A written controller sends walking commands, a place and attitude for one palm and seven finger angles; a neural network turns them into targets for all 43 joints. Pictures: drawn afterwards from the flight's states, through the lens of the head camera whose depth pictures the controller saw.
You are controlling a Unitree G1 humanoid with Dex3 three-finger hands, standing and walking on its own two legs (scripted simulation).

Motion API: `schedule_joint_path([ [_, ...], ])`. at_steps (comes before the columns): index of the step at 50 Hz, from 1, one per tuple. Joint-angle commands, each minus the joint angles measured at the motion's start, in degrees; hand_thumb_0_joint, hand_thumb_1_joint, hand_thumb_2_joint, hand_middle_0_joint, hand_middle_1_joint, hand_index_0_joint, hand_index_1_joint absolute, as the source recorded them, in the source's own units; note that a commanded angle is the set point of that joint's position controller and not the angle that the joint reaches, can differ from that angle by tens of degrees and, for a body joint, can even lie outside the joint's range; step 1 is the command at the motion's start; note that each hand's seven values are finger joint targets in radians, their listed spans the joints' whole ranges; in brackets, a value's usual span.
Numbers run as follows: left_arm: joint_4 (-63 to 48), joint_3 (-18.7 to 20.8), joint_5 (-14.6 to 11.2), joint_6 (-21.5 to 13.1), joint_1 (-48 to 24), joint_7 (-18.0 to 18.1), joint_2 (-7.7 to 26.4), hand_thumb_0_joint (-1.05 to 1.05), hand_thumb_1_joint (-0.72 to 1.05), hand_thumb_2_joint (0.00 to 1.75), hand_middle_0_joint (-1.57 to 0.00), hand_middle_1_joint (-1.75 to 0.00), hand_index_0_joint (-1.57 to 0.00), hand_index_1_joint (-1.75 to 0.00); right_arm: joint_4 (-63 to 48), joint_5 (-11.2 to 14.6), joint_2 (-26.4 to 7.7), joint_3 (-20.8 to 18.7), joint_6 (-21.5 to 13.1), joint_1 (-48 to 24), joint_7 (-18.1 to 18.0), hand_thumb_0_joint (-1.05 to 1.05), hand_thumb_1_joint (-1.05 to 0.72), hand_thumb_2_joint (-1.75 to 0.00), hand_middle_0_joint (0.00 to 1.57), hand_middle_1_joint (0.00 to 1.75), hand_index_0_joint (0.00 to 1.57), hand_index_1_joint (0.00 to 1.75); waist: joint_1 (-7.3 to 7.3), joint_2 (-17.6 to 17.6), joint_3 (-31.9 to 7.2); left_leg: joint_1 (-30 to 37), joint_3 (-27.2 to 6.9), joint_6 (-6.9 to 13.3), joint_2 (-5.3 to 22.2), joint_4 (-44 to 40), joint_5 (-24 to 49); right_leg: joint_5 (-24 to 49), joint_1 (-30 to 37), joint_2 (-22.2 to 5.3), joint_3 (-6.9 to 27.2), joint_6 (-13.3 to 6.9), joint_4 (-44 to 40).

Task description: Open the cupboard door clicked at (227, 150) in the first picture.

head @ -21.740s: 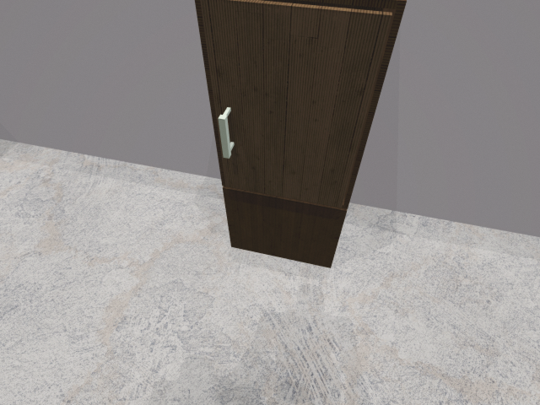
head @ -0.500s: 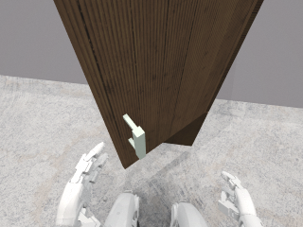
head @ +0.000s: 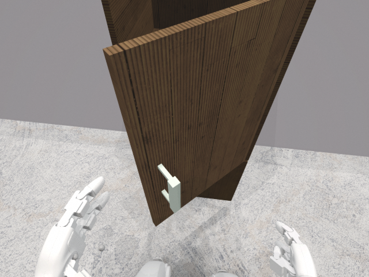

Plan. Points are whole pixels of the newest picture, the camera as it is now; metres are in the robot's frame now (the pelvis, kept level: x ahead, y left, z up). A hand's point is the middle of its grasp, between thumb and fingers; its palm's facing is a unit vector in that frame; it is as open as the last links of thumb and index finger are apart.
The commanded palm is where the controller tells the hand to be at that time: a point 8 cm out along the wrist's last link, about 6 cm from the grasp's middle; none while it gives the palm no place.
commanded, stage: draw the hand back to the body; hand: left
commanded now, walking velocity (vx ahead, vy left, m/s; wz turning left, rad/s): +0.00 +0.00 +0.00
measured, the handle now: (169, 189) +0.31 +0.06 +0.00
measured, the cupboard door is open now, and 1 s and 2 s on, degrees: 45 45 45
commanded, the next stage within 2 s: step back with the hand held close in 1.16 s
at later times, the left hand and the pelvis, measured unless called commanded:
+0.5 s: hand (31, 201) +0.21 +0.23 +0.17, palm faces +0.29 -0.88 -0.38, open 12.5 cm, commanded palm +0.16 +0.28 +0.21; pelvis +0.04 +0.02 +0.07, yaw +0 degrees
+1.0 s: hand out of the picture +0.22 +0.25 +0.25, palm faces +0.42 -0.82 -0.40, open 7.6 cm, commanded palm +0.17 +0.30 +0.27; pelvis +0.03 +0.00 +0.09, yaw -1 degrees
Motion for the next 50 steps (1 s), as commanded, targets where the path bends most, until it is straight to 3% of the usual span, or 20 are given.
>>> schedule_joint_path([
  [1,-13.6,5.8,-2.1,-3.7,0.3,-0.3,6.2,0.0,-0.43,0.33,-0.15,-0.3,-0.15,-0.3,-9.9,0.4,-6.2,-2.5,-4.0,-4.7,-0.8,0.0,-0.9,-0.9,0.2,0.3,0.2,0.3,0.03,-0.1,-4.8,13.3,-2.6,0.1,-1.1,-13.2,7.4,6.3,4.8,0.1,5.9,2.5,-15.7],
  [4,-14.3,6.7,-2.6,-2.1,1.3,-0.6,6.5,0.0,-0.32,0.37,-0.16,-0.3,-0.16,-0.3,-9.7,0.7,-6.1,-2.3,-4.6,-5.0,-0.8,0.0,-0.9,-0.9,0.2,0.3,0.2,0.3,0.32,1.8,-4.4,16.7,-2.8,0.0,-0.9,-15.7,9.4,9.1,6.8,0.3,4.9,2.4,-16.8],
  [5,-16.0,8.9,4.9,4.7,7.5,7.6,13.6,0.0,-0.29,0.39,-0.16,-0.3,-0.16,-0.3,-11.2,0.3,-5.9,-2.2,-2.4,-4.3,-2.8,0.0,-0.9,-0.9,0.2,0.3,0.2,0.3,5.1,3.6,-7.0,19.7,-2.4,-0.4,0.5,-20.8,10.3,10.5,11.4,-1.7,8.4,1.1,-20.0],
  [6,-19.5,5.0,6.0,8.4,8.7,11.1,8.3,0.0,-0.26,0.4,-0.16,-0.3,-0.16,-0.3,-12.6,0.2,-4.9,-1.4,-1.8,-4.0,-3.5,0.0,-0.9,-0.9,0.2,0.3,0.2,0.3,3.04,4.3,-4.0,20.9,-2.1,-0.4,0.4,-22.0,10.8,11.7,11.8,-2.0,7.4,1.3,-20.9],
  [7,-18.7,4.3,7.2,11.3,9.0,13.6,7.3,0.0,-0.22,0.42,-0.16,-0.3,-0.16,-0.3,-11.5,0.1,-4.8,-1.2,-1.0,-3.5,-3.8,0.0,-0.9,-0.9,0.2,0.3,0.2,0.3,2.73,4.6,-2.4,22.1,-2.3,-0.5,0.6,-23.0,11.7,12.8,12.8,-2.0,6.5,1.4,-21.4],
  [10,-19.9,5.4,8.9,15.8,5.4,17.4,9.1,0.0,-0.12,0.47,-0.16,-0.3,-0.16,-0.3,-10.6,-0.5,-5.6,-0.6,-0.5,-3.3,-4.5,0.0,-0.9,-0.9,0.2,0.3,0.2,0.3,1.97,-1.0,-0.9,25.0,-2.4,0.0,0.8,-25.0,14.9,16.2,16.5,-1.9,5.8,2.0,-24.7],
  [12,-20.5,5.6,9.6,17.0,1.9,18.9,9.9,0.0,-0.05,0.5,-0.17,-0.3,-0.17,-0.3,-10.1,-0.6,-6.1,0.0,-1.1,-3.5,-4.8,0.0,-0.9,-0.9,0.2,0.3,0.2,0.3,1.41,-1.1,1.1,27.9,-2.7,0.0,0.9,-27.2,14.7,15.8,17.3,-2.0,5.5,2.0,-26.8],
  [14,-20.6,6.0,10.0,17.6,-0.1,20.0,10.1,0.0,0.02,0.52,-0.17,-0.3,-0.17,-0.3,-8.9,-0.6,-6.2,0.4,-2.3,-3.7,-4.9,0.0,-0.9,-0.9,0.2,0.3,0.2,0.3,1.55,0.9,1.5,31.1,-3.1,-0.1,0.9,-29.4,16.7,17.0,19.7,-2.3,5.5,1.9,-28.3],
  [18,-19.5,8.5,10.2,18.2,-2.7,20.5,11.5,0.0,0.17,0.58,-0.17,-0.3,-0.17,-0.3,-6.6,-0.8,-6.9,0.8,-4.0,-4.9,-4.5,0.0,-0.9,-0.9,0.2,0.3,0.2,0.3,2.28,-1.8,3.6,35.6,-4.1,-0.4,1.3,-33.6,18.6,18.2,23.3,-2.2,5.1,1.9,-31.7],
  [23,-21.3,12.2,10.0,17.5,-4.2,20.1,13.0,0.0,0.34,0.66,-0.18,-0.3,-0.18,-0.3,-4.0,-0.9,-7.0,0.8,-6.0,-6.3,-3.1,0.0,-0.9,-0.9,0.2,0.3,0.2,0.3,3.14,1.6,4.2,40.2,-3.7,-1.0,1.4,-37.3,24.1,21.6,28.9,-2.6,5.3,1.8,-34.9],
  [26,-21.0,14.2,9.4,17.3,-4.1,19.7,13.0,0.0,0.44,0.7,-0.18,-0.3,-0.18,-0.3,-2.8,-1.0,-6.7,0.7,-6.5,-7.1,-2.4,0.0,-0.9,-0.9,0.2,0.3,0.2,0.3,3.31,0.6,6.3,42.0,-3.2,-1.4,1.7,-39.0,28.1,24.3,31.0,-2.3,5.2,2.0,-36.8],
  [28,-19.8,16.9,9.3,17.0,-5.2,19.6,14.5,0.0,0.51,0.74,-0.19,-0.3,-0.19,-0.3,-1.8,-1.2,-7.0,0.4,-6.7,-7.9,-2.1,0.0,-0.9,-0.9,0.2,0.3,0.2,0.3,3.67,-1.1,6.5,42.4,-2.9,-1.3,1.6,-40.1,29.0,26.0,33.3,-2.2,5.2,1.9,-38.0],
  [30,-21.3,17.9,9.0,16.6,-6.7,19.3,14.5,0.0,0.58,0.76,-0.19,-0.3,-0.19,-0.3,-1.5,-1.3,-7.0,0.3,-6.7,-8.1,-1.8,0.0,-0.9,-0.9,0.2,0.3,0.2,0.3,3.63,0.9,6.5,44.1,-2.4,-1.4,1.6,-41.1,29.8,26.9,34.2,-2.2,5.6,2.0,-39.1],
  [36,-21.8,22.8,8.4,15.3,-11.4,19.3,16.9,0.0,0.8,0.86,-0.2,-0.3,-0.2,-0.3,0.1,-1.5,-7.1,-0.3,-7.1,-9.2,-1.5,0.0,-0.9,-0.9,0.2,0.3,0.2,0.3,3.82,-0.1,6.6,46.2,-1.3,-0.9,1.3,-43.2,28.8,28.6,37.0,-2.1,6.1,2.1,-41.8],
  [38,-22.0,24.7,8.4,14.6,-13.6,19.4,18.4,0.0,0.87,0.88,-0.2,-0.3,-0.2,-0.3,1.0,-1.6,-7.5,-0.3,-7.3,-9.7,-1.5,0.0,-0.9,-0.9,0.2,0.3,0.2,0.3,4.07,2.2,6.6,46.8,-1.1,-0.9,1.0,-43.5,29.6,29.5,38.1,-2.2,6.2,1.9,-42.6],
  [39,-22.1,25.0,8.3,14.5,-14.2,19.4,18.3,0.0,0.9,0.9,-0.2,-0.3,-0.2,-0.3,1.2,-1.5,-7.3,-0.4,-7.5,-9.7,-1.4,0.0,-0.9,-0.9,0.2,0.3,0.2,0.3,3.91,3.2,7.1,47.2,-1.1,-1.0,1.2,-43.9,29.8,29.4,37.9,-2.3,6.4,2.0,-42.7],
  [41,-17.5,22.4,7.9,14.8,-10.7,18.8,14.5,0.0,0.9,0.9,-0.2,-0.3,-0.2,-0.3,1.6,-1.6,-7.2,-0.8,-7.2,-9.7,-1.0,0.0,-0.9,-0.9,0.2,0.3,0.2,0.3,3.76,-0.8,8.9,47.3,-0.6,-0.7,1.2,-44.3,29.5,29.6,37.4,-2.1,6.1,2.3,-43.4],
  [43,-16.0,21.8,7.9,14.7,-10.3,18.3,13.9,0.0,0.9,0.9,-0.2,-0.3,-0.2,-0.3,1.8,-1.6,-7.7,-1.1,-6.8,-10.1,-0.8,0.0,-0.9,-0.9,0.2,0.3,0.2,0.3,3.98,-1.2,9.3,47.4,-0.3,-0.4,1.0,-44.5,29.6,30.4,38.1,-2.1,6.2,2.3,-44.2],
  [45,-17.4,22.4,7.9,14.5,-11.6,18.1,15.1,0.0,0.9,0.9,-0.2,-0.3,-0.2,-0.3,1.5,-1.7,-7.9,-1.3,-6.3,-10.5,-0.8,0.0,-0.9,-0.9,0.2,0.3,0.2,0.3,4.06,-2.7,7.8,48.1,0.0,-0.1,0.8,-44.7,28.6,30.4,38.6,-2.2,6.6,2.6,-44.5],
  [50,-20.1,24.1,8.2,13.3,-13.8,18.6,17.6,0.0,0.9,0.9,-0.2,-0.3,-0.2,-0.3,2.1,-1.8,-7.2,-1.1,-7.0,-11.4,-1.4,0.0,-0.9,-0.9,0.2,0.3,0.2,0.3,4.3,0.5,7.6,48.8,0.7,0.1,0.2,-44.8,26.0,29.1,39.0,-2.5,7.5,2.5,-45.9],
])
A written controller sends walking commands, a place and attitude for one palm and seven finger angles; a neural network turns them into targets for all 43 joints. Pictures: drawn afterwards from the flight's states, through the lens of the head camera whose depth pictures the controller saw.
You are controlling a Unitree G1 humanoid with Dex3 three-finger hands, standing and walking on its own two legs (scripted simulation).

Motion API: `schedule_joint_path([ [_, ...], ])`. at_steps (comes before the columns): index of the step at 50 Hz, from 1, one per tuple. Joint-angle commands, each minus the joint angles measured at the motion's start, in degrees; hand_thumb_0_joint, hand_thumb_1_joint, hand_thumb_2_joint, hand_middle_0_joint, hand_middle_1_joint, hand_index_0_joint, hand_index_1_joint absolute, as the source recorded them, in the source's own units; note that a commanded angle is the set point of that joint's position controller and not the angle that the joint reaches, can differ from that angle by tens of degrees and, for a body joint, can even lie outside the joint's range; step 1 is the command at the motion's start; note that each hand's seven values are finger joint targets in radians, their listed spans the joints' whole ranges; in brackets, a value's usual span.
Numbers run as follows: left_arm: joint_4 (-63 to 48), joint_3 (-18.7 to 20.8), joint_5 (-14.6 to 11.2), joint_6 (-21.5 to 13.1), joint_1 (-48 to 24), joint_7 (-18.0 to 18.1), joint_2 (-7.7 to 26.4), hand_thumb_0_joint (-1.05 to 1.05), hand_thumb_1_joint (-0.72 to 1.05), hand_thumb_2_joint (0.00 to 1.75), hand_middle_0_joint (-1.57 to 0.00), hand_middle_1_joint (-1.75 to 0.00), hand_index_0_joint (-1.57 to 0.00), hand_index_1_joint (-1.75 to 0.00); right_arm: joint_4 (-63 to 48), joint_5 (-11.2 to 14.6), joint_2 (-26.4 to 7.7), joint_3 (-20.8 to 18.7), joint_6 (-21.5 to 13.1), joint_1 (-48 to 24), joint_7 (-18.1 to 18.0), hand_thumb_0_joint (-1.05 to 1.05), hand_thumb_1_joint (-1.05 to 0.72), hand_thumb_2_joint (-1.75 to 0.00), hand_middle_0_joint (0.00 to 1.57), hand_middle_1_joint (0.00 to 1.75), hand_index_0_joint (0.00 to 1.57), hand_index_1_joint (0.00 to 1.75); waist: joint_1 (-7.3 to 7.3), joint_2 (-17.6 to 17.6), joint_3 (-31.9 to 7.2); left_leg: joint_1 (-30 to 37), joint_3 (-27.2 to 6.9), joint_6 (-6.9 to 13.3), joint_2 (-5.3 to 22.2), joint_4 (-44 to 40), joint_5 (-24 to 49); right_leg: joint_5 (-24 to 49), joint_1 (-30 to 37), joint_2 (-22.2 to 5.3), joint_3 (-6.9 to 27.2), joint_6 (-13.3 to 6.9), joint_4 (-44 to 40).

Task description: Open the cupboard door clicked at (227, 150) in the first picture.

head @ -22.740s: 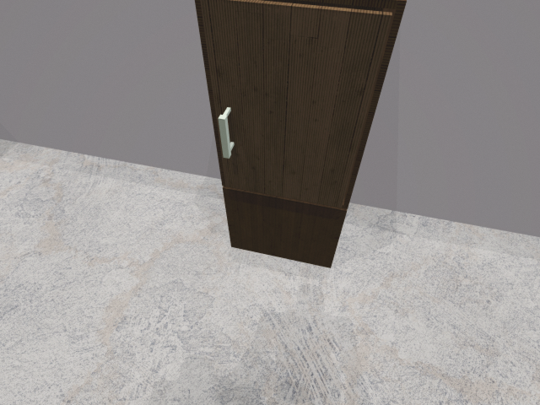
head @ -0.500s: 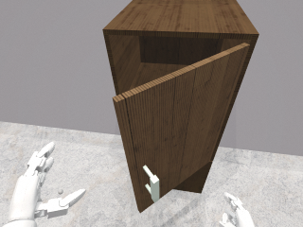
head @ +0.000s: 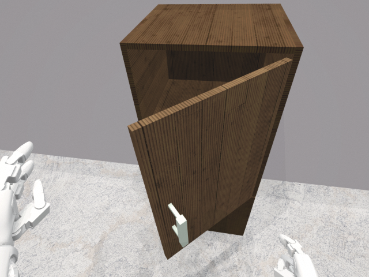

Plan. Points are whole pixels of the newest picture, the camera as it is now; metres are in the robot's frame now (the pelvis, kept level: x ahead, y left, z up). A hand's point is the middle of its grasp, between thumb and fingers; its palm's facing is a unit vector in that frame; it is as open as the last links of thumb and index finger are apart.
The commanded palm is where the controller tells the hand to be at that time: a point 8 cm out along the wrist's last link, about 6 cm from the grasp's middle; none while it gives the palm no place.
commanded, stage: draw the hand back to the body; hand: left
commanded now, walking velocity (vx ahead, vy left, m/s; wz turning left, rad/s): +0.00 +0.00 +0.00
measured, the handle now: (178, 225) +0.28 +0.06 -0.09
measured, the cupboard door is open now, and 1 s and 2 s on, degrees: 45 45 45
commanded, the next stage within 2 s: step back with the hand held close in 0.16 s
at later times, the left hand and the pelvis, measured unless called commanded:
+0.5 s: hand (50, 203) +0.19 +0.25 +0.15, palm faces +0.39 -0.79 -0.47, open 7.4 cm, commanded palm +0.13 +0.29 +0.17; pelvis -0.01 -0.01 +0.00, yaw -1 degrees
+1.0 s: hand (8, 237) +0.13 +0.28 +0.15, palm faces +0.39 -0.77 -0.50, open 7.4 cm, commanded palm +0.07 +0.32 +0.17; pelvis -0.07 +0.02 -0.01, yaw -1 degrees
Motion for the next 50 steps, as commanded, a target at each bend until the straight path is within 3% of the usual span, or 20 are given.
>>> schedule_joint_path([
  [1,-13.0,7.4,0.0,-4.7,-4.8,1.1,11.5,0.0,0.9,0.9,-0.2,-0.3,-0.2,-0.3,-9.5,-0.1,-5.0,-2.0,-3.8,-8.7,-0.9,0.0,-0.9,-0.9,0.2,0.3,0.2,0.3,0.37,-0.6,-2.1,4.3,-2.5,0.1,1.9,-3.2,10.7,12.6,-3.9,-2.5,2.8,1.5,-5.1],
  [3,-13.1,8.3,0.1,-5.0,-5.6,1.2,12.7,0.0,0.9,0.9,-0.2,-0.3,-0.2,-0.3,-8.9,-0.2,-5.2,-1.9,-4.3,-9.0,-1.1,0.0,-0.9,-0.9,0.2,0.3,0.2,0.3,0.51,0.0,-1.7,4.5,-2.5,0.1,1.8,-3.2,10.3,12.5,-4.0,-2.5,3.1,1.3,-6.0],
  [8,-11.4,7.6,0.1,-5.4,-4.5,1.1,11.3,0.0,0.9,0.9,-0.2,-0.3,-0.2,-0.3,-8.2,-0.2,-5.2,-2.2,-4.9,-8.9,-1.0,0.0,-0.9,-0.9,0.2,0.3,0.2,0.3,0.53,0.1,-1.3,5.1,-2.2,0.2,1.7,-3.5,10.6,12.8,-3.7,-2.6,3.3,1.4,-6.5],
  [11,-10.1,6.6,-0.1,-5.4,-3.5,0.8,9.9,0.0,0.9,0.9,-0.2,-0.3,-0.2,-0.3,-8.2,-0.1,-5.0,-2.3,-4.7,-9.1,-0.9,0.0,-0.9,-0.9,0.2,0.3,0.2,0.3,0.26,-2.3,0.0,5.0,-2.0,0.4,1.8,-3.6,10.4,12.8,-4.2,-2.5,3.5,1.8,-6.6],
  [13,-9.5,7.4,-0.1,-5.7,-4.2,0.7,10.8,0.0,0.9,0.9,-0.2,-0.3,-0.2,-0.3,-7.9,-0.3,-5.3,-2.6,-4.6,-9.2,-0.9,0.0,-0.9,-0.9,0.2,0.3,0.2,0.3,0.53,-3.1,-0.5,5.1,-2.0,0.5,1.7,-3.7,10.2,12.7,-3.9,-2.6,3.6,1.8,-7.2],
  [14,-10.2,8.0,0.0,-5.8,-9.4,0.9,12.4,0.0,0.9,0.9,-0.2,-0.3,-0.2,-0.3,-7.6,-0.1,-5.5,-2.5,-4.5,-9.4,-1.1,0.0,-0.9,-0.9,0.2,0.3,0.2,0.3,-0.04,-2.4,-0.7,5.4,-1.8,0.6,1.7,-3.5,9.9,12.6,-4.4,-2.8,4.2,1.9,-7.3],
  [15,-12.3,15.3,1.2,-8.0,-15.5,1.4,19.3,0.0,0.9,0.9,-0.2,-0.3,-0.2,-0.3,-9.0,0.3,-6.4,-2.8,-3.3,-7.7,-1.1,0.0,-0.9,-0.9,0.2,0.3,0.2,0.3,-1.73,-3.1,3.0,2.8,-3.5,1.3,2.7,-0.9,6.5,15.8,-9.9,-5.6,10.7,2.6,-10.3],
  [17,-4.8,9.9,1.7,-8.1,-6.6,0.5,12.3,0.0,0.9,0.9,-0.2,-0.3,-0.2,-0.3,-8.2,-0.3,-5.9,-2.9,-1.6,-7.9,-0.7,0.0,-0.9,-0.9,0.2,0.3,0.2,0.3,-2.27,-5.7,1.4,3.1,-3.4,1.1,2.5,0.5,6.8,18.2,-9.6,-6.8,10.4,3.2,-10.2],
  [19,-6.5,8.8,1.9,-8.7,-4.6,0.4,11.7,0.0,0.9,0.9,-0.2,-0.3,-0.2,-0.3,-9.0,-0.4,-6.2,-3.1,-0.6,-8.3,-0.6,0.0,-0.9,-0.9,0.2,0.3,0.2,0.3,-2.21,-2.6,-1.9,3.6,-2.9,0.9,3.1,-0.8,10.6,21.9,-7.1,-6.6,8.3,3.5,-7.5],
  [22,-8.4,9.0,1.8,-8.4,-1.7,0.8,12.2,0.0,0.9,0.9,-0.2,-0.3,-0.2,-0.3,-10.1,-0.3,-6.2,-3.3,0.8,-8.4,-0.6,0.0,-0.9,-0.9,0.2,0.3,0.2,0.3,-2.22,-3.5,-4.6,3.4,-2.7,0.8,3.8,-1.5,13.8,23.0,-6.0,-6.0,7.2,4.0,-5.9],
  [23,-9.7,9.4,1.8,-8.5,-1.6,1.1,13.1,0.0,0.9,0.9,-0.2,-0.3,-0.2,-0.3,-10.3,-0.3,-6.5,-3.4,1.2,-8.8,-0.8,0.0,-0.9,-0.9,0.2,0.3,0.2,0.3,-2.12,-2.2,-5.2,2.7,-3.1,0.7,4.1,-2.0,15.3,23.6,-4.9,-6.1,6.6,3.6,-4.9],
  [27,-12.7,12.2,1.5,-8.6,0.5,2.0,15.5,0.0,0.9,0.9,-0.2,-0.3,-0.2,-0.3,-11.3,0.0,-5.8,-3.7,2.3,-8.6,-1.1,0.0,-0.9,-0.9,0.2,0.3,0.2,0.3,-2.29,-4.0,-7.1,1.6,-3.2,0.6,4.7,-1.5,18.0,26.1,-4.4,-5.5,7.4,3.2,-3.1],
  [28,-13.5,12.7,1.4,-8.7,0.5,2.2,16.2,0.0,0.9,0.9,-0.2,-0.3,-0.2,-0.3,-11.3,-0.1,-6.1,-3.8,2.5,-8.7,-1.3,0.0,-0.9,-0.9,0.2,0.3,0.2,0.3,-2.3,-1.9,-7.4,0.6,-3.5,0.5,4.9,-1.7,18.6,26.2,-3.4,-5.7,6.9,3.0,-2.2],
  [33,-14.6,12.9,1.2,-8.8,3.1,2.7,15.7,0.0,0.9,0.9,-0.2,-0.3,-0.2,-0.3,-11.9,0.0,-6.2,-4.0,2.5,-8.3,-1.5,0.0,-0.9,-0.9,0.2,0.3,0.2,0.3,-2.38,0.4,-7.6,-2.7,-4.8,0.5,5.7,-2.7,17.7,22.8,-2.9,-4.6,6.6,2.7,-0.5],
  [39,-14.8,12.2,1.5,-9.2,3.4,3.1,14.9,0.0,0.9,0.9,-0.2,-0.3,-0.2,-0.3,-12.1,-0.1,-6.5,-3.9,1.8,-7.4,-1.3,0.0,-0.9,-0.9,0.2,0.3,0.2,0.3,-2.76,-1.0,-5.1,-9.6,-6.8,1.0,6.5,-5.8,4.2,12.6,-3.1,-3.6,7.2,2.5,-0.9],
  [44,-16.1,12.5,2.6,-10.5,1.7,3.3,14.7,0.0,0.9,0.9,-0.2,-0.3,-0.2,-0.3,-12.4,-0.4,-7.0,-3.7,0.5,-6.8,-1.4,0.0,-0.9,-0.9,0.2,0.3,0.2,0.3,-2.95,1.3,-2.5,-20.2,-9.9,2.4,8.0,-10.3,-12.9,4.6,0.8,-2.0,7.0,2.7,1.9],
  [50,-17.1,13.2,4.0,-11.3,-0.9,3.1,13.7,0.0,0.9,0.9,-0.2,-0.3,-0.2,-0.3,-12.2,-1.0,-7.3,-3.9,-1.7,-6.3,-1.4,0.0,-0.9,-0.9,0.2,0.3,0.2,0.3,-2.73,4.4,-2.5,-30.9,-13.9,4.5,11.6,-14.4,-25.1,4.6,7.0,0.8,5.7,3.3,11.8],
])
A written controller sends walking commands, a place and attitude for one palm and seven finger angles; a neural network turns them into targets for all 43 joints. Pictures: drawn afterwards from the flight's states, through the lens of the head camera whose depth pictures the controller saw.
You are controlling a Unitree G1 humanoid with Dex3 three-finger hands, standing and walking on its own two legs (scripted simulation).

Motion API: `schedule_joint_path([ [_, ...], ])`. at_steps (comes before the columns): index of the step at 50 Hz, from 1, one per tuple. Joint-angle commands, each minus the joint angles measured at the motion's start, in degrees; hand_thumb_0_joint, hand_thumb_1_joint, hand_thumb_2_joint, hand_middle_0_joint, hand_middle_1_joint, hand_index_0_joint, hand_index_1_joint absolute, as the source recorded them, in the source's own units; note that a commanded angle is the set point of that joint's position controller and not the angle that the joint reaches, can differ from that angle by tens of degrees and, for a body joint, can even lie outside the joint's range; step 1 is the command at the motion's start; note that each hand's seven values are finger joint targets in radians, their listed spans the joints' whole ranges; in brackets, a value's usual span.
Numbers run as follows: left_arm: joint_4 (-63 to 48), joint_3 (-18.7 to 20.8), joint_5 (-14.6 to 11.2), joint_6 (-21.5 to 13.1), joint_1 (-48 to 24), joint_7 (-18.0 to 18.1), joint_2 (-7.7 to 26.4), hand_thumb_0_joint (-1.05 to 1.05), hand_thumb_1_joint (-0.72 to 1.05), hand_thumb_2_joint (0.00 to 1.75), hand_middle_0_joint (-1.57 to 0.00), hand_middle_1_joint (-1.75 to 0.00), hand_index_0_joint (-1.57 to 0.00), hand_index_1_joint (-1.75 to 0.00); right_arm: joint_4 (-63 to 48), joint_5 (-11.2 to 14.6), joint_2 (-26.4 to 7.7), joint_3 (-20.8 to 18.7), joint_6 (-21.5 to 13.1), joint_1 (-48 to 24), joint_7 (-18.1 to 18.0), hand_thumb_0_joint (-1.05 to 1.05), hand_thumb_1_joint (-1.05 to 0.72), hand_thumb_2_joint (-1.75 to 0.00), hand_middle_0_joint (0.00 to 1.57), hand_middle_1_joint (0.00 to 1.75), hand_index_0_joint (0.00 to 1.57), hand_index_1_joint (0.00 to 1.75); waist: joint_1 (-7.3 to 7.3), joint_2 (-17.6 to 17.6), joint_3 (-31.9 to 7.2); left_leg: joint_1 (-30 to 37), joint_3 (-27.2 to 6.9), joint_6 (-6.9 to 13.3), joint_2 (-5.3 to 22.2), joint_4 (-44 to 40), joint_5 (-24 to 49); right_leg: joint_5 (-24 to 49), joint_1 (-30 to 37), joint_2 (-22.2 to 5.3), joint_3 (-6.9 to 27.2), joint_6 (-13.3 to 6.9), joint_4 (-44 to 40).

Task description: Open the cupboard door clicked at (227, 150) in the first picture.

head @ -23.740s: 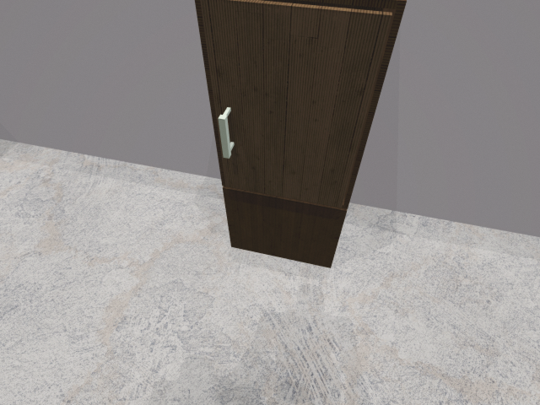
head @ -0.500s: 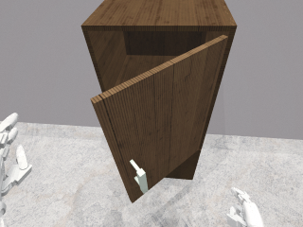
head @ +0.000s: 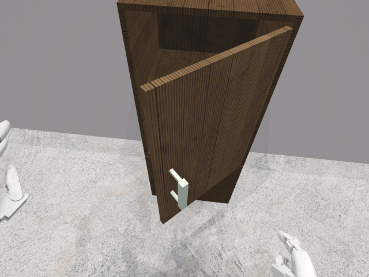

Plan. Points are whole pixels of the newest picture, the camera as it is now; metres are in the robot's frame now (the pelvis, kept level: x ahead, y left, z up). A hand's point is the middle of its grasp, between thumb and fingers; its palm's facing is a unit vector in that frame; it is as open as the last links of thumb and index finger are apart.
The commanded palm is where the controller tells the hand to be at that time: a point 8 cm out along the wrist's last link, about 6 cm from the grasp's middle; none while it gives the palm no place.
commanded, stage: step back with the hand held close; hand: left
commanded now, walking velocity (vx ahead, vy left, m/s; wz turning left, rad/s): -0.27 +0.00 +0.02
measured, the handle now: (178, 189) +0.35 +0.04 -0.08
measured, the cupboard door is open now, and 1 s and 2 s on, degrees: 45 45 45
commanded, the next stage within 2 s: stop stepping back and stand still in 0.62 s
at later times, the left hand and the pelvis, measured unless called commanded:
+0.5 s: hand out of the picture +0.15 +0.28 +0.17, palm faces +0.44 -0.77 -0.46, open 7.4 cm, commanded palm +0.09 +0.31 +0.18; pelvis -0.05 +0.01 +0.00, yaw +0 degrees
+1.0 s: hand out of the picture +0.08 +0.25 +0.16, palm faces +0.41 -0.83 -0.39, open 7.4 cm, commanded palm +0.02 +0.28 +0.18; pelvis -0.13 -0.01 -0.01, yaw -3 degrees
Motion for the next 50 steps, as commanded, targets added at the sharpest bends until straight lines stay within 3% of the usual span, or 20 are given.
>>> schedule_joint_path([
  [1,-12.5,8.3,0.4,-4.3,-3.2,1.1,9.4,0.0,0.9,0.9,-0.2,-0.3,-0.2,-0.3,-9.0,-0.5,-8.3,-3.3,-4.5,-6.0,-0.6,0.0,-0.9,-0.9,0.2,0.3,0.2,0.3,0.38,6.6,-5.9,-19.3,-14.9,2.6,11.6,-17.5,-29.4,0.7,19.1,0.5,4.7,1.3,7.5],
  [5,-13.1,8.0,0.4,-4.7,-4.0,0.8,9.0,0.0,0.9,0.9,-0.2,-0.3,-0.2,-0.3,-8.4,-0.6,-8.3,-3.6,-5.1,-5.4,-0.2,0.0,-0.9,-0.9,0.2,0.3,0.2,0.3,-0.15,2.2,-4.7,-19.3,-11.8,1.7,8.6,-10.8,-27.7,-1.7,14.9,-1.7,10.0,0.2,3.3],
  [8,-14.4,7.2,0.1,-5.2,-6.0,1.2,10.0,0.0,0.9,0.9,-0.2,-0.3,-0.2,-0.3,-6.9,-1.0,-8.0,-3.9,-5.0,-5.0,0.3,0.0,-0.9,-0.9,0.2,0.3,0.2,0.3,-0.97,-1.7,-3.9,-7.8,-8.5,-1.1,3.9,0.3,-19.6,-7.8,-0.3,-8.0,17.4,-3.3,-7.5],
  [10,-13.7,5.9,-0.6,-5.3,-5.8,1.6,9.6,0.0,0.9,0.9,-0.2,-0.3,-0.2,-0.3,-6.1,-0.8,-7.1,-3.7,-4.6,-4.0,0.7,0.0,-0.9,-0.9,0.2,0.3,0.2,0.3,-1.45,-5.1,-5.4,0.3,-7.2,-2.8,1.7,4.8,-13.1,-8.0,-6.7,-10.7,17.4,-4.7,-10.8],
  [12,-14.1,7.1,-0.8,-5.7,-5.0,2.1,11.2,0.0,0.9,0.9,-0.2,-0.3,-0.2,-0.3,-5.6,-0.7,-7.0,-3.7,-3.9,-4.4,0.7,0.0,-0.9,-0.9,0.2,0.3,0.2,0.3,-1.68,-3.2,-5.8,3.2,-7.1,-3.0,1.3,4.3,-11.9,-8.2,-9.3,-9.9,14.2,-4.0,-11.0],
  [14,-14.6,8.4,-0.9,-6.0,-2.8,2.2,11.8,0.0,0.9,0.9,-0.2,-0.3,-0.2,-0.3,-6.1,-0.6,-7.2,-3.4,-3.5,-5.4,0.2,0.0,-0.9,-0.9,0.2,0.3,0.2,0.3,-1.26,3.1,-5.9,-3.0,-12.6,-1.7,5.3,-6.3,-14.6,-8.5,-3.1,-4.4,7.9,-1.3,-4.8],
  [16,-15.2,11.0,-0.4,-6.4,-1.4,1.6,12.1,0.0,0.9,0.9,-0.2,-0.3,-0.2,-0.3,-7.5,-0.7,-8.6,-3.7,-4.2,-7.4,-0.2,0.0,-0.9,-0.9,0.2,0.3,0.2,0.3,-0.09,13.6,-7.2,-20.2,-23.1,2.8,15.4,-23.1,-33.8,-6.6,14.3,4.0,2.8,1.7,14.7],
  [17,-16.1,11.8,-0.1,-6.4,-2.0,1.3,12.2,0.0,0.9,0.9,-0.2,-0.3,-0.2,-0.3,-7.6,-1.4,-8.3,-4.0,-4.6,-7.4,-0.3,0.0,-0.9,-0.9,0.2,0.3,0.2,0.3,0.27,15.0,-7.6,-24.9,-26.9,4.9,19.2,-27.1,-37.6,-8.2,17.9,5.4,3.1,1.6,25.0],
  [20,-14.5,11.0,-1.1,-5.9,-1.0,1.2,11.1,0.0,0.9,0.9,-0.2,-0.3,-0.2,-0.3,-5.8,-2.0,-6.7,-4.4,-6.3,-7.5,0.7,0.0,-0.9,-0.9,0.2,0.3,0.2,0.3,0.49,6.3,-8.3,-11.5,-22.5,5.2,18.1,-22.1,-23.5,-15.2,5.5,3.9,4.3,0.8,31.6],
  [26,-17.0,5.5,-2.8,-5.2,-3.1,1.2,9.4,0.0,0.9,0.9,-0.2,-0.3,-0.2,-0.3,-1.4,-2.4,-6.4,-3.6,-7.8,-5.1,1.4,0.0,-0.9,-0.9,0.2,0.3,0.2,0.3,0.07,10.8,-14.4,11.8,-15.5,-0.5,14.7,-23.0,-8.1,-21.0,1.5,2.7,0.7,-0.3,8.0],
  [31,-18.0,9.1,-3.8,-6.8,-3.8,-0.2,13.9,0.0,0.9,0.9,-0.2,-0.3,-0.2,-0.3,-1.5,-2.5,-6.2,-3.6,-5.9,-5.4,2.2,0.0,-0.9,-0.9,0.2,0.3,0.2,0.3,0.79,10.1,-19.8,23.1,-8.4,-3.8,12.4,-13.2,20.4,-8.5,4.3,1.3,0.6,-1.2,-11.4],
  [34,-18.0,13.1,-4.9,-8.1,-0.7,-0.8,16.5,0.0,0.9,0.9,-0.2,-0.3,-0.2,-0.3,-3.8,-1.8,-5.8,-3.1,-4.6,-7.7,2.5,0.0,-0.9,-0.9,0.2,0.3,0.2,0.3,1.37,5.4,-20.7,21.6,-4.7,-4.0,9.5,-5.9,15.9,-0.4,2.8,-3.9,3.4,-2.0,-13.5],
  [35,-18.3,13.6,-5.0,-8.5,-0.5,-0.8,16.6,0.0,0.9,0.9,-0.2,-0.3,-0.2,-0.3,-4.1,-1.3,-4.9,-3.0,-3.8,-6.8,2.5,0.0,-0.9,-0.9,0.2,0.3,0.2,0.3,0.39,-0.3,-20.2,23.1,-2.2,-3.9,6.4,-0.6,15.1,8.3,-1.4,-7.3,5.5,-1.2,-14.3],
  [36,-16.0,12.6,-5.4,-8.0,1.1,-1.1,15.8,0.0,0.9,0.9,-0.2,-0.3,-0.2,-0.3,-5.0,0.3,-5.3,-3.0,-3.9,-8.2,2.4,0.0,-0.9,-0.9,0.2,0.3,0.2,0.3,0.19,-9.7,-16.7,20.6,-1.4,-4.3,2.8,4.9,4.0,15.0,-4.8,-10.1,5.2,1.1,-14.8],
  [37,-14.1,14.1,-5.1,-7.4,4.5,-0.9,16.3,0.0,0.9,0.9,-0.2,-0.3,-0.2,-0.3,-6.2,0.8,-5.6,-2.5,-4.0,-9.6,1.8,0.0,-0.9,-0.9,0.2,0.3,0.2,0.3,0.4,-10.8,-12.3,16.2,-1.0,-4.3,1.2,9.9,-0.5,14.9,-7.1,-11.5,5.1,1.5,-13.8],
  [39,-11.5,13.5,-4.5,-5.2,8.7,-0.4,14.8,0.0,0.9,0.9,-0.2,-0.3,-0.2,-0.3,-5.4,-0.5,-4.8,-1.5,-3.1,-8.3,1.0,0.0,-0.9,-0.9,0.2,0.3,0.2,0.3,-0.89,-2.7,-10.0,11.5,-2.9,-4.0,1.3,10.3,-0.4,13.0,-6.6,-11.8,5.7,-1.4,-10.7],
  [41,-10.6,10.7,-3.8,-4.2,2.0,0.1,13.3,0.0,0.9,0.9,-0.2,-0.3,-0.2,-0.3,-4.9,-0.5,-6.1,-1.1,-3.3,-6.6,0.1,0.0,-0.9,-0.9,0.2,0.3,0.2,0.3,-2.02,1.9,-5.5,10.9,-4.4,-3.1,2.8,3.4,7.8,12.2,-4.9,-8.4,4.9,0.6,-9.4],
  [43,-6.5,8.7,-3.3,-4.7,-4.6,0.5,13.6,0.0,0.9,0.9,-0.2,-0.3,-0.2,-0.3,-3.9,0.0,-7.3,-2.1,-4.6,-5.7,-0.5,0.0,-0.9,-0.9,0.2,0.3,0.2,0.3,-2.45,-0.8,-0.8,13.3,-6.3,-2.4,3.8,1.8,2.8,3.0,-9.0,-7.1,3.9,3.1,-12.1],
  [47,-7.1,5.5,-1.9,-5.6,-7.8,0.3,11.6,0.0,0.9,0.9,-0.2,-0.3,-0.2,-0.3,-4.1,-0.5,-7.3,-2.4,-6.1,-5.5,-0.9,0.0,-0.9,-0.9,0.2,0.3,0.2,0.3,-1.7,2.0,2.8,10.9,-9.3,-2.9,3.8,-2.7,-7.2,-16.7,-9.2,-4.7,3.5,-0.4,-14.0],
  [50,-10.9,6.1,-1.6,-6.3,-7.3,0.3,12.0,0.0,0.9,0.9,-0.2,-0.3,-0.2,-0.3,-4.2,-0.7,-7.1,-2.5,-7.2,-5.6,-0.9,0.0,-0.9,-0.9,0.2,0.3,0.2,0.3,-1.17,4.5,2.1,10.1,-9.5,-3.8,3.4,-5.4,-10.7,-20.7,-7.3,-3.3,2.5,-1.8,-13.1],
])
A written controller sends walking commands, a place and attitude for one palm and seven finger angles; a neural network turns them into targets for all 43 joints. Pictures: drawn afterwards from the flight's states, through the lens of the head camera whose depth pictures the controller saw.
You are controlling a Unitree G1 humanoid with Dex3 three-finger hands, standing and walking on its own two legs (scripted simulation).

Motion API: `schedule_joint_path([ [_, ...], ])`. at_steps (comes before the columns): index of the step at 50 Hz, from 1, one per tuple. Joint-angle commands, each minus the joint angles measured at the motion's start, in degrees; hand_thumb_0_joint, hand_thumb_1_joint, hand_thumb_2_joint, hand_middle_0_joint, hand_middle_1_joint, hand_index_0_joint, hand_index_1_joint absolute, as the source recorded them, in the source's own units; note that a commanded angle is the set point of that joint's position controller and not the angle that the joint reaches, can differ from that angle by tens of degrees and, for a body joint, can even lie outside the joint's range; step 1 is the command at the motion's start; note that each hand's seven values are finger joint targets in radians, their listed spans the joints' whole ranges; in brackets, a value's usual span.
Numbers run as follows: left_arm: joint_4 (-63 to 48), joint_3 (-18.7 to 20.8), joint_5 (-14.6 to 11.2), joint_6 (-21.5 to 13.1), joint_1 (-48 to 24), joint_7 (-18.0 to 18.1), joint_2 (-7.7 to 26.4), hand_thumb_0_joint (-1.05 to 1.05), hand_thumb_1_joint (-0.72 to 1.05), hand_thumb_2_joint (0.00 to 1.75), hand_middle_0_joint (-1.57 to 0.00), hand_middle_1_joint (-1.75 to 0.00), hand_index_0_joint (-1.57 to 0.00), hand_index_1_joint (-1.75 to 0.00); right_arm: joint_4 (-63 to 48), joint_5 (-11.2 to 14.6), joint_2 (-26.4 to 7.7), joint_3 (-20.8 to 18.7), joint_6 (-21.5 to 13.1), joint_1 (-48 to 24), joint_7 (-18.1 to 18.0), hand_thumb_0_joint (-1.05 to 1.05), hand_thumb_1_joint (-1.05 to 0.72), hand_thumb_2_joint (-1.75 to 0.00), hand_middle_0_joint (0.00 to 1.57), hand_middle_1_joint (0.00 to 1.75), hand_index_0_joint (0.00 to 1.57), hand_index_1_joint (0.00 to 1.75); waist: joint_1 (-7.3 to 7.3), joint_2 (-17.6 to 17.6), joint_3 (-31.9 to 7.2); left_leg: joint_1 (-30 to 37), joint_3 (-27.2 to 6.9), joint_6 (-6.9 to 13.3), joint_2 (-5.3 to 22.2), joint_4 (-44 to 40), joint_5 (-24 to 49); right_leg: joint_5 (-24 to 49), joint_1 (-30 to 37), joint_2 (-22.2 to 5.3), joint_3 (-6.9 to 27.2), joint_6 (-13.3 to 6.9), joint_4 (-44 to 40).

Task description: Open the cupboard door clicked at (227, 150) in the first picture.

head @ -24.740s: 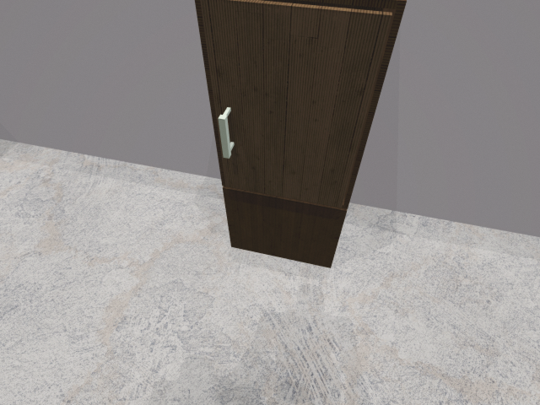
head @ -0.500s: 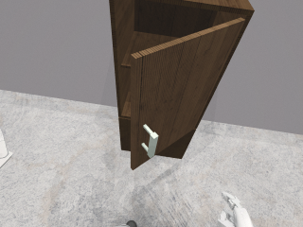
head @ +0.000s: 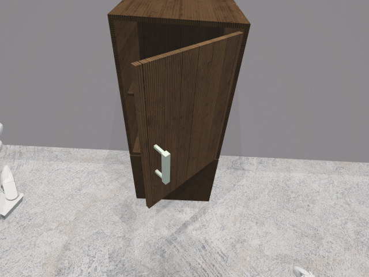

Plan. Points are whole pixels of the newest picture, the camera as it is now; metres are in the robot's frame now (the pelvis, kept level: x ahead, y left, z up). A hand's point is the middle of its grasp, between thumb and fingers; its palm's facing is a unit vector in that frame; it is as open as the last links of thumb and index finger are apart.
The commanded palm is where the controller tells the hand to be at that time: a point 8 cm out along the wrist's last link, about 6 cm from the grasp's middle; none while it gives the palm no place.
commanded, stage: stop stepping back and stand still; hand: left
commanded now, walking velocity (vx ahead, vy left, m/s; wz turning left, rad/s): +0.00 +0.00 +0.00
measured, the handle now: (161, 164) +0.48 +0.08 -0.07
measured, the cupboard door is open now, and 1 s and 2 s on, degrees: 45 45 45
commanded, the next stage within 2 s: let the arm hang, fingers relaxed in 0.42 s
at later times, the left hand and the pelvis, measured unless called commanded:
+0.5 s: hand (16, 205) +0.18 +0.27 +0.17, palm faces +0.46 -0.79 -0.40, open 7.4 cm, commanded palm none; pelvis -0.02 +0.00 +0.01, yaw +2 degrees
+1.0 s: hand out of the picture -0.10 +0.16 -0.17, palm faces +0.03 -0.99 -0.14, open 7.3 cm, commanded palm none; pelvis -0.01 -0.01 +0.01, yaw +1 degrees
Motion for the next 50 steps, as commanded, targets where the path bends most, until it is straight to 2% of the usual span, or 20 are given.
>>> schedule_joint_path([
  [1,-16.9,6.0,0.4,-5.1,-4.2,0.5,12.2,0.0,0.9,0.9,-0.2,-0.3,-0.2,-0.3,-11.3,-0.5,-4.7,-1.3,-5.2,-11.1,-0.4,0.0,-0.9,-0.9,0.2,0.3,0.2,0.3,1.17,6.8,6.6,14.7,-6.3,-1.8,3.2,-9.2,-16.9,-6.4,-23.5,-3.6,1.4,-1.1,-10.3],
  [5,-18.1,9.1,0.0,-5.3,0.8,0.7,12.7,0.0,0.9,0.9,-0.2,-0.3,-0.2,-0.3,-11.7,-0.8,-3.9,-1.3,-6.1,-10.6,-0.3,0.0,-0.9,-0.9,0.2,0.3,0.2,0.3,2.13,11.3,1.5,10.5,-9.3,-2.5,4.9,-19.7,-24.4,-5.1,-13.4,0.6,-1.8,-0.6,-6.1],
  [7,-17.2,9.2,-0.2,-4.9,2.8,0.5,11.9,0.0,0.9,0.9,-0.2,-0.3,-0.2,-0.3,-11.6,-0.8,-3.5,-1.3,-6.1,-10.2,-0.1,0.0,-0.9,-0.9,0.2,0.3,0.2,0.3,2.19,11.4,-0.8,10.9,-7.0,-3.5,3.9,-18.9,-23.7,-5.2,-11.8,0.7,-1.9,-0.9,-7.2],
  [10,-14.7,8.7,-1.0,-4.0,4.9,0.4,11.2,0.0,0.9,0.9,-0.2,-0.3,-0.2,-0.3,-10.5,-0.5,-2.8,-1.3,-5.7,-9.4,0.2,0.0,-0.9,-0.9,0.2,0.3,0.2,0.3,1.7,3.3,-2.5,18.7,-1.9,-3.2,1.6,-8.5,-12.5,-3.3,-18.3,-3.6,1.4,-1.8,-12.8],
  [12,-13.6,7.2,-1.0,-3.3,3.3,0.4,10.2,0.0,0.9,0.9,-0.2,-0.3,-0.2,-0.3,-9.3,-0.5,-3.2,-1.4,-5.5,-9.2,0.1,0.0,-0.9,-0.9,0.2,0.3,0.2,0.3,1.12,-0.9,-1.0,22.9,-1.9,-2.6,1.6,-1.3,-7.2,0.0,-24.9,-6.6,4.5,-2.3,-14.8],
  [15,-12.0,3.7,-0.3,-2.4,-2.9,0.1,8.7,0.0,0.9,0.9,-0.2,-0.3,-0.2,-0.3,-8.8,-0.4,-3.6,-1.1,-5.7,-9.4,-0.5,0.0,-0.9,-0.9,0.2,0.3,0.2,0.3,0.37,0.6,2.2,24.2,-2.9,-2.0,2.8,-2.9,-5.0,3.5,-26.1,-5.0,3.3,-0.7,-13.4],
  [19,-12.6,3.7,0.6,-2.6,-9.6,0.0,10.1,0.0,0.9,0.9,-0.2,-0.3,-0.2,-0.3,-9.7,-0.4,-3.5,-0.3,-6.4,-11.3,-1.4,0.0,-0.9,-0.9,0.2,0.3,0.2,0.3,0.95,8.0,6.6,19.6,-8.1,-1.7,5.4,-14.8,-18.1,-3.6,-23.3,-1.1,0.2,0.5,-8.8],
  [21,-14.9,4.5,0.9,-2.6,-9.4,0.3,10.2,0.0,0.9,0.9,-0.2,-0.3,-0.2,-0.3,-10.6,-0.8,-3.2,0.0,-6.5,-11.8,-1.4,0.0,-0.9,-0.9,0.2,0.3,0.2,0.3,2.18,11.8,4.8,13.0,-11.3,-2.3,6.5,-24.0,-29.0,-4.5,-15.5,1.5,-1.3,0.3,-4.9],
  [23,-16.3,7.4,0.9,-2.7,-5.3,0.6,12.3,0.0,0.9,0.9,-0.2,-0.3,-0.2,-0.3,-11.2,-0.9,-2.7,-0.3,-6.4,-11.2,-1.2,0.0,-0.9,-0.9,0.2,0.3,0.2,0.3,3.11,10.9,1.1,10.6,-9.1,-3.6,4.9,-23.9,-27.8,-3.7,-9.6,1.5,-1.3,-0.6,-6.7],
  [25,-17.3,7.0,0.5,-2.5,-0.5,0.3,11.0,0.0,0.9,0.9,-0.2,-0.3,-0.2,-0.3,-11.7,-0.7,-1.6,-0.4,-6.0,-11.4,-0.3,0.0,-0.9,-0.9,0.2,0.3,0.2,0.3,2.85,5.3,-1.5,15.9,-2.7,-4.0,1.5,-13.2,-16.1,-3.1,-13.4,-2.6,2.4,-2.1,-13.2],
  [26,34.4,-16.5,6.2,6.5,-5.3,-7.4,-1.9,0.0,0.9,0.9,-0.2,-0.3,-0.2,-0.3,4.8,-0.4,-12.3,-2.5,-6.1,-12.1,4.1,0.0,-0.9,-0.9,0.2,0.3,0.2,0.3,0.74,-0.6,1.9,11.6,-6.9,0.1,5.2,5.1,6.4,17.3,-20.4,-9.8,5.4,-3.0,-5.1],
  [27,34.9,-15.9,5.5,9.9,-6.4,-8.1,-0.3,0.0,0.9,0.9,-0.2,-0.3,-0.2,-0.3,4.6,0.2,-9.5,-3.3,-2.6,-7.8,4.1,0.0,-0.9,-0.9,0.2,0.3,0.2,0.3,1.33,-3.9,-3.1,16.5,-7.0,-0.2,5.4,8.7,5.9,24.4,-21.1,-12.6,9.7,-3.9,-4.3],
  [28,35.9,-17.1,6.1,9.9,-9.1,-8.5,-0.8,0.0,0.9,0.9,-0.2,-0.3,-0.2,-0.3,4.3,-0.7,-9.4,-3.5,-1.9,-6.6,4.1,0.0,-0.9,-0.9,0.2,0.3,0.2,0.3,0.96,-8.1,-4.2,13.3,-6.8,0.1,5.6,8.9,9.3,29.5,-18.2,-11.3,8.5,-3.4,-0.2],
  [29,37.1,-17.3,6.1,9.7,-10.2,-8.9,0.6,0.0,0.9,0.9,-0.2,-0.3,-0.2,-0.3,3.5,-0.8,-11.1,-3.2,-0.9,-7.6,4.1,0.0,-0.9,-0.9,0.2,0.3,0.2,0.3,1.5,-9.6,-1.7,8.3,-6.5,0.7,4.8,9.0,10.4,33.9,-15.2,-10.5,7.6,-2.4,1.5],
  [32,46.2,-17.6,5.6,10.3,-12.5,-8.4,2.0,0.0,0.9,0.9,-0.2,-0.3,-0.2,-0.3,4.0,-1.5,-12.0,-2.6,0.7,-9.3,4.1,0.0,-0.9,-0.9,0.2,0.3,0.2,0.3,2.08,-13.6,2.0,6.4,-6.2,2.1,3.4,8.4,12.0,37.9,-13.4,-10.1,6.6,-2.0,2.8],
  [34,52.8,-18.4,5.2,10.9,-14.2,-7.9,2.7,0.0,0.9,0.9,-0.2,-0.3,-0.2,-0.3,5.5,-1.9,-12.3,-2.4,1.9,-9.4,4.1,0.0,-0.9,-0.9,0.2,0.3,0.2,0.3,1.45,-6.7,3.5,8.8,-7.6,2.6,4.0,4.5,12.8,30.2,-14.1,-8.8,5.4,-1.6,3.4],
  [37,63.5,-19.6,4.6,11.8,-13.1,-7.6,2.5,0.0,0.9,0.9,-0.2,-0.3,-0.2,-0.3,8.4,-2.2,-12.4,-1.5,3.5,-11.7,4.0,0.0,-0.9,-0.9,0.2,0.3,0.2,0.3,3.11,7.2,5.8,7.3,-15.4,3.7,6.2,-8.3,-1.4,5.1,-11.6,-5.1,4.3,-1.0,0.4],
  [40,72.9,-20.4,4.5,11.8,-10.5,-8.0,1.9,0.0,0.9,0.9,-0.2,-0.3,-0.2,-0.3,11.8,-2.0,-11.2,-1.4,4.5,-11.4,3.8,0.0,-0.9,-0.9,0.2,0.3,0.2,0.3,3.45,9.1,6.7,7.7,-13.8,1.7,4.6,-11.8,-12.1,0.2,-10.7,-5.9,6.0,-2.9,-4.3],
  [47,84.6,-21.9,4.2,10.9,-7.6,-7.5,-3.1,0.0,0.9,0.9,-0.2,-0.3,-0.2,-0.3,19.6,-1.2,-8.3,-1.5,4.2,-4.9,2.6,0.0,-0.9,-0.9,0.2,0.3,0.2,0.3,1.35,7.2,3.1,19.0,-10.6,1.2,4.9,-8.6,-2.0,8.2,-11.8,-7.1,6.3,-3.2,-9.3],
  [50,87.1,-22.3,4.2,11.0,-6.2,-7.2,-4.7,0.0,0.9,0.9,-0.2,-0.3,-0.2,-0.3,21.1,-1.0,-7.9,-1.5,4.4,-3.9,2.2,0.0,-0.9,-0.9,0.2,0.3,0.2,0.3,1.31,3.6,5.8,18.9,-10.0,1.6,5.2,-7.9,-0.5,10.4,-12.4,-7.3,5.5,-2.8,-10.3],
])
